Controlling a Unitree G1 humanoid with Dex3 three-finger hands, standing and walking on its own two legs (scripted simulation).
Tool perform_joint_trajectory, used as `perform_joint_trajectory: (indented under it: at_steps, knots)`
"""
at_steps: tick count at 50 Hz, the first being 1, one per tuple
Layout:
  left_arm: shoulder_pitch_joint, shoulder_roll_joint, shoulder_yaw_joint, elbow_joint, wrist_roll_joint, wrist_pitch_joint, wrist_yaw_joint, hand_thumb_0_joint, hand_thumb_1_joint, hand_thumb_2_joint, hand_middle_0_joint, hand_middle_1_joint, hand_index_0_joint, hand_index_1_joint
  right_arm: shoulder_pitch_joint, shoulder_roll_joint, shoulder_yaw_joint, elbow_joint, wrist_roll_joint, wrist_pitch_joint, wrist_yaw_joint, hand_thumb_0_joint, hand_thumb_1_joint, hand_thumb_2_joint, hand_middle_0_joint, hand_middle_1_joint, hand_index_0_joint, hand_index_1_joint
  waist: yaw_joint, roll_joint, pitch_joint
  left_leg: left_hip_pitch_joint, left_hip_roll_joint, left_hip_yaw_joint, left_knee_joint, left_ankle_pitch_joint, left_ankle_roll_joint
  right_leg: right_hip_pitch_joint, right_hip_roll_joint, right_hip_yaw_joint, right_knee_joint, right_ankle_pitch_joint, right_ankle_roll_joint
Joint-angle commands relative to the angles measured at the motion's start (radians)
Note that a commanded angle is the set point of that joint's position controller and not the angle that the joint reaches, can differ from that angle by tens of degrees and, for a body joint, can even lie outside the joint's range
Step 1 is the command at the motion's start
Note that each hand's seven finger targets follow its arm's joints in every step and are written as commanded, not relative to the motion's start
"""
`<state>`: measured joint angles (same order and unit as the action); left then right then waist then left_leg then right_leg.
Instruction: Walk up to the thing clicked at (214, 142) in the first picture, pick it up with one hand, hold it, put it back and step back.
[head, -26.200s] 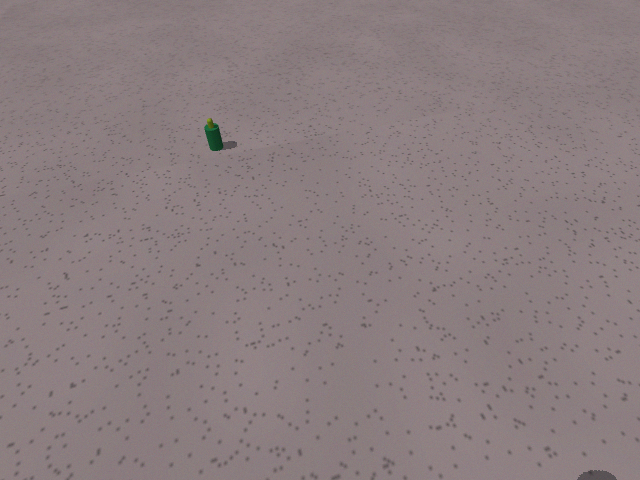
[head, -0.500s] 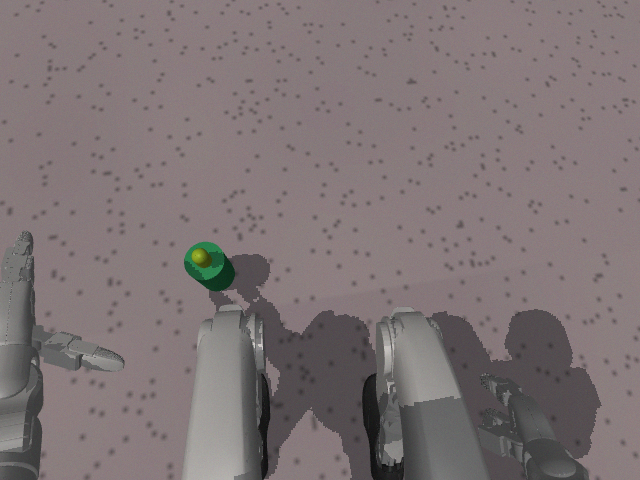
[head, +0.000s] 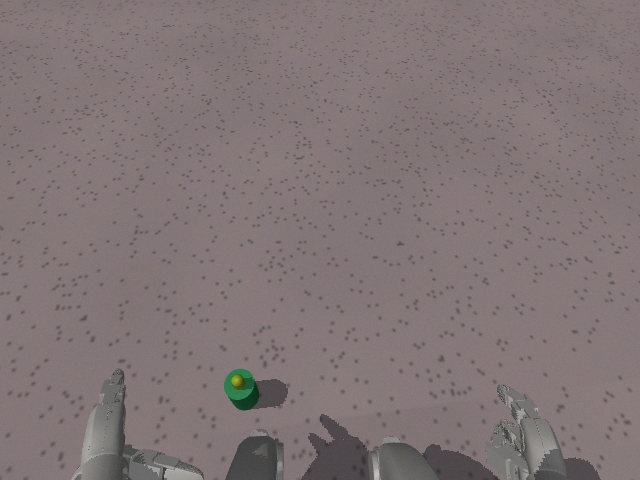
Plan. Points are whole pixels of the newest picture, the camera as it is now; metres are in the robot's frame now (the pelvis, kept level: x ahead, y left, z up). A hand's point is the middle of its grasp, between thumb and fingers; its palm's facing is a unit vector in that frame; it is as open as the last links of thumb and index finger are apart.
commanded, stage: home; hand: left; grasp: from the side
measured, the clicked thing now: (241, 387) +0.38 +0.20 -0.58
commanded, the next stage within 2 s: stand in 1.98 s
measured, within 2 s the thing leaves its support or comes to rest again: neither
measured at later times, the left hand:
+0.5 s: hand (152, 451) +0.18 +0.19 +0.00, palm faces +0.13 -0.95 -0.29, open 17.5 cm
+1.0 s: hand (166, 452) +0.18 +0.18 +0.00, palm faces +0.12 -0.95 -0.28, open 17.5 cm
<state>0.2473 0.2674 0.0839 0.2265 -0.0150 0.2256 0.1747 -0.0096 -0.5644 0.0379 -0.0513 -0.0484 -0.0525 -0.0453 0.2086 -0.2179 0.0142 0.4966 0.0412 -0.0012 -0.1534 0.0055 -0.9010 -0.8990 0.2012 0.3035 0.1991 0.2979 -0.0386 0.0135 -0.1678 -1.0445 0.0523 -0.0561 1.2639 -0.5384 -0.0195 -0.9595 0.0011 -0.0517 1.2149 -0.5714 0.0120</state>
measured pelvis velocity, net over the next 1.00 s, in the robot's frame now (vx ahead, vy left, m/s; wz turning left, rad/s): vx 0.02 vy -0.01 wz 0.02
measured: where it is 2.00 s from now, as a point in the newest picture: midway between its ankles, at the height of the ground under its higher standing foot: outside the picture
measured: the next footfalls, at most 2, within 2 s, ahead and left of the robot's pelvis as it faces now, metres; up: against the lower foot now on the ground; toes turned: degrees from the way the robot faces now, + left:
none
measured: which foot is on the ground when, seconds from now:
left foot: down 0.00-1.00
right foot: down 0.00-1.00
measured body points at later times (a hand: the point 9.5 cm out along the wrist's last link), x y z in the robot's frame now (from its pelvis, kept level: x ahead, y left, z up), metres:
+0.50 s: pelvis +0.02 +0.00 +0.05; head +0.05 +0.01 +0.50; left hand +0.17 +0.24 +0.02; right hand +0.20 -0.23 -0.01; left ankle +0.04 +0.13 -0.63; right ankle +0.01 -0.13 -0.63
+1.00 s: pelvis +0.02 -0.01 +0.06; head +0.04 +0.00 +0.51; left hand +0.17 +0.23 +0.02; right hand +0.18 -0.24 -0.02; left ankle +0.04 +0.13 -0.63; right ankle +0.01 -0.13 -0.63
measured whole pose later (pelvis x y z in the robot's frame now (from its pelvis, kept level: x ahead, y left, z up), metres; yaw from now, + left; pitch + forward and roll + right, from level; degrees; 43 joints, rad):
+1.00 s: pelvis +0.02 -0.01 +0.06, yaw +1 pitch +8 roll -2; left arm 0.47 0.20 -0.01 0.00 -0.02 0.28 0.13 -0.01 -0.56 0.04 -0.05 -0.05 -0.05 -0.05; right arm 0.28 -0.20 0.03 0.49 0.02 -0.10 -0.18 0.01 -0.90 -0.90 0.20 0.30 0.20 0.30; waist -0.02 0.04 -0.10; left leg -0.64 0.05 -0.04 0.95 -0.45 -0.02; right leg -0.56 0.00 -0.05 0.90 -0.48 0.01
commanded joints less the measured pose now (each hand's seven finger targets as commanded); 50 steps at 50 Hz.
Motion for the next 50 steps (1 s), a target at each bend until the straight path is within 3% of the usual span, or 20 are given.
perform_joint_trajectory:
  at_steps: [1,4,5,9,11,15,21,24,26,29,31,34,36,38,40,45,46,47,49,50]
  knots:
    - [0.063,0.094,-0.003,-0.248,0.008,-0.007,0.029,0.0,-0.574,0.041,-0.047,-0.049,-0.046,-0.049,0.025,-0.113,-0.04,-0.135,-0.007,-0.058,-0.035,0.0,-0.896,-0.902,0.201,0.301,0.201,0.301,-0.006,0.087,-0.189,0.373,-0.028,0.04,-0.291,0.262,0.023,0.23,0.019,-0.01,-0.276,0.284,-0.025]
    - [0.145,0.061,-0.027,-0.314,0.003,0.015,0.03,0.0,-0.575,0.041,-0.047,-0.049,-0.046,-0.05,0.026,-0.104,-0.038,-0.157,-0.01,-0.072,-0.045,0.0,-0.896,-0.902,0.201,0.301,0.201,0.301,0.002,0.07,-0.151,0.423,-0.027,0.036,-0.341,0.285,0.022,0.29,0.024,-0.02,-0.326,0.303,-0.024]
    - [0.099,0.106,-0.007,-0.416,0.002,0.012,0.033,0.0,-0.58,0.038,-0.046,-0.048,-0.045,-0.049,0.029,-0.107,-0.038,-0.158,-0.01,-0.077,-0.048,0.0,-0.896,-0.902,0.201,0.301,0.201,0.301,0.01,0.082,-0.162,0.439,-0.029,0.038,-0.357,0.283,0.022,0.31,0.024,-0.019,-0.337,0.303,-0.025]
    - [0.223,0.028,-0.061,-0.397,0.002,0.029,0.019,0.0,-0.575,0.041,-0.047,-0.05,-0.046,-0.05,0.015,-0.095,-0.031,-0.181,-0.016,-0.097,-0.053,0.0,-0.897,-0.901,0.201,0.301,0.201,0.301,0.005,0.019,-0.048,0.44,-0.025,0.025,-0.405,0.265,0.023,0.328,0.032,-0.035,-0.387,0.279,-0.022]
    - [0.211,0.055,-0.037,-0.447,0.004,0.023,0.015,0.0,-0.58,0.038,-0.046,-0.049,-0.046,-0.049,0.011,-0.1,-0.035,-0.187,-0.018,-0.105,-0.052,0.0,-0.897,-0.901,0.201,0.301,0.201,0.301,0.016,0.035,-0.041,0.459,-0.024,0.024,-0.432,0.257,0.018,0.343,0.033,-0.036,-0.4,0.264,-0.024]
    - [0.251,0.031,-0.047,-0.424,0.006,0.02,-0.001,0.0,-0.56,0.05,-0.048,-0.052,-0.048,-0.053,0.016,-0.1,-0.035,-0.188,-0.022,-0.121,-0.048,0.0,-0.897,-0.901,0.201,0.301,0.201,0.301,0.005,0.005,-0.013,0.477,-0.026,0.031,-0.435,0.286,0.018,0.362,0.033,-0.031,-0.419,0.288,-0.019]
    - [0.173,0.062,-0.032,-0.493,0.012,-0.005,-0.014,0.0,-0.56,0.05,-0.048,-0.052,-0.048,-0.052,0.016,-0.1,-0.035,-0.183,-0.031,-0.138,-0.042,0.0,-0.897,-0.901,0.201,0.301,0.201,0.301,0.011,0.062,-0.064,0.52,-0.031,0.036,-0.447,0.286,0.014,0.389,0.028,-0.017,-0.425,0.286,-0.022]
    - [0.217,0.024,-0.059,-0.418,0.01,0.002,-0.02,0.0,-0.565,0.047,-0.048,-0.052,-0.047,-0.052,0.016,-0.101,-0.033,-0.178,-0.031,-0.148,-0.041,0.0,-0.897,-0.901,0.201,0.301,0.2,0.301,0.001,0.032,-0.041,0.52,-0.036,0.042,-0.438,0.314,0.017,0.399,0.026,-0.014,-0.435,0.324,-0.016]
    - [0.171,0.056,-0.039,-0.471,0.012,-0.006,-0.018,0.0,-0.565,0.047,-0.048,-0.052,-0.047,-0.052,0.011,-0.103,-0.033,-0.174,-0.031,-0.149,-0.04,0.0,-0.897,-0.901,0.2,0.301,0.2,0.301,0.009,0.045,-0.066,0.529,-0.037,0.04,-0.439,0.321,0.016,0.413,0.025,-0.013,-0.435,0.328,-0.017]
    - [0.208,0.034,-0.051,-0.414,0.011,0.0,-0.022,0.0,-0.554,0.053,-0.049,-0.054,-0.048,-0.054,0.004,-0.103,-0.03,-0.175,-0.03,-0.152,-0.039,0.0,-0.898,-0.901,0.2,0.301,0.2,0.301,0.003,0.023,-0.037,0.52,-0.037,0.043,-0.444,0.301,0.018,0.402,0.026,-0.013,-0.449,0.315,-0.014]
    - [0.186,0.064,-0.027,-0.447,0.01,-0.006,-0.021,0.0,-0.577,0.04,-0.046,-0.051,-0.046,-0.051,0.01,-0.105,-0.032,-0.169,-0.03,-0.15,-0.04,0.0,-0.898,-0.901,0.2,0.301,0.2,0.301,0.015,0.02,-0.056,0.522,-0.041,0.049,-0.437,0.316,0.021,0.419,0.022,-0.008,-0.454,0.335,-0.012]
    - [0.199,0.048,-0.039,-0.437,0.007,-0.004,-0.024,0.0,-0.565,0.047,-0.048,-0.053,-0.047,-0.053,0.002,-0.103,-0.03,-0.166,-0.028,-0.152,-0.037,0.0,-0.898,-0.901,0.2,0.301,0.2,0.301,0.012,0.02,-0.045,0.526,-0.039,0.051,-0.442,0.322,0.021,0.421,0.022,-0.008,-0.453,0.343,-0.013]
    - [0.232,0.028,-0.043,-0.382,0.008,-0.001,-0.026,0.0,-0.572,0.043,-0.047,-0.052,-0.047,-0.052,0.002,-0.101,-0.031,-0.169,-0.029,-0.152,-0.037,0.0,-0.898,-0.901,0.2,0.301,0.2,0.301,0.011,0.011,-0.028,0.511,-0.04,0.052,-0.443,0.305,0.022,0.415,0.023,-0.008,-0.458,0.328,-0.012]
    - [0.193,0.055,-0.032,-0.429,0.008,-0.007,-0.026,0.0,-0.578,0.04,-0.046,-0.051,-0.046,-0.051,-0.003,-0.101,-0.03,-0.168,-0.028,-0.152,-0.037,0.0,-0.898,-0.901,0.2,0.301,0.2,0.301,0.017,0.034,-0.026,0.511,-0.042,0.053,-0.451,0.28,0.02,0.409,0.022,-0.008,-0.464,0.3,-0.014]
    - [0.224,0.025,-0.048,-0.386,0.007,-0.004,-0.03,0.0,-0.569,0.045,-0.047,-0.052,-0.047,-0.052,-0.006,-0.101,-0.031,-0.172,-0.028,-0.154,-0.035,0.0,-0.898,-0.901,0.2,0.301,0.2,0.301,0.014,0.015,-0.016,0.507,-0.04,0.049,-0.459,0.26,0.02,0.406,0.025,-0.011,-0.465,0.276,-0.014]
    - [0.16,0.075,-0.019,-0.463,0.007,-0.014,-0.027,0.0,-0.565,0.048,-0.048,-0.053,-0.047,-0.053,0.004,-0.101,-0.032,-0.165,-0.027,-0.156,-0.039,0.0,-0.898,-0.901,0.2,0.301,0.2,0.301,0.015,0.036,-0.05,0.528,-0.041,0.055,-0.445,0.299,0.021,0.416,0.021,-0.003,-0.462,0.321,-0.013]
    - [0.238,0.019,-0.054,-0.366,0.009,-0.004,-0.032,0.0,-0.582,0.038,-0.046,-0.05,-0.046,-0.05,0.005,-0.102,-0.032,-0.167,-0.03,-0.155,-0.039,0.0,-0.898,-0.901,0.2,0.301,0.2,0.301,0.003,-0.008,-0.045,0.528,-0.038,0.053,-0.442,0.306,0.025,0.417,0.024,-0.005,-0.461,0.33,-0.01]
    - [0.22,0.016,-0.058,-0.367,0.006,-0.003,-0.033,0.0,-0.576,0.041,-0.046,-0.051,-0.046,-0.051,-0.002,-0.102,-0.032,-0.167,-0.029,-0.159,-0.039,0.0,-0.898,-0.901,0.2,0.301,0.2,0.301,0.004,-0.012,-0.027,0.508,-0.04,0.052,-0.443,0.292,0.026,0.412,0.023,-0.007,-0.465,0.321,-0.009]
    - [0.15,0.087,-0.009,-0.471,0.007,-0.015,-0.026,0.0,-0.543,0.06,-0.05,-0.057,-0.05,-0.057,0.003,-0.102,-0.033,-0.162,-0.028,-0.158,-0.041,0.0,-0.898,-0.901,0.2,0.301,0.2,0.301,0.018,0.017,-0.057,0.524,-0.042,0.058,-0.444,0.287,0.026,0.419,0.017,0.003,-0.473,0.314,-0.009]
    - [0.21,0.038,-0.045,-0.38,0.011,-0.007,-0.03,0.0,-0.564,0.048,-0.048,-0.053,-0.047,-0.053,0.003,-0.098,-0.03,-0.16,-0.03,-0.158,-0.042,0.0,-0.898,-0.901,0.2,0.301,0.2,0.301,0.007,-0.005,-0.029,0.516,-0.042,0.059,-0.44,0.288,0.027,0.416,0.018,0.002,-0.473,0.317,-0.006]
